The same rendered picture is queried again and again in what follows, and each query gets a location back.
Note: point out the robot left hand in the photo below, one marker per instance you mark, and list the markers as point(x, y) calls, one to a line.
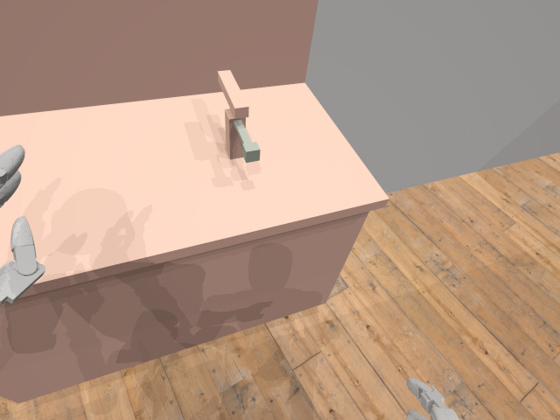
point(17, 277)

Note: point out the tap lever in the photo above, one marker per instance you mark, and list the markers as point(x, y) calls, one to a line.
point(250, 151)

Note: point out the counter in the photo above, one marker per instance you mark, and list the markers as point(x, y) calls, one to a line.
point(155, 234)

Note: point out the robot right hand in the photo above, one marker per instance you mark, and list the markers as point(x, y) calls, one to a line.
point(431, 400)

